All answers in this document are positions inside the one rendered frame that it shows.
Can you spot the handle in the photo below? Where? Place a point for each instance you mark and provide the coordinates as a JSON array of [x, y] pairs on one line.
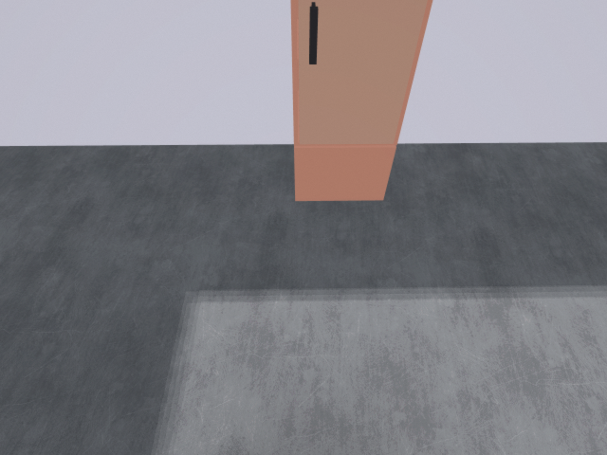
[[313, 34]]

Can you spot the cupboard door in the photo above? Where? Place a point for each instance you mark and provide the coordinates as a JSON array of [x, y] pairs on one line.
[[365, 52]]

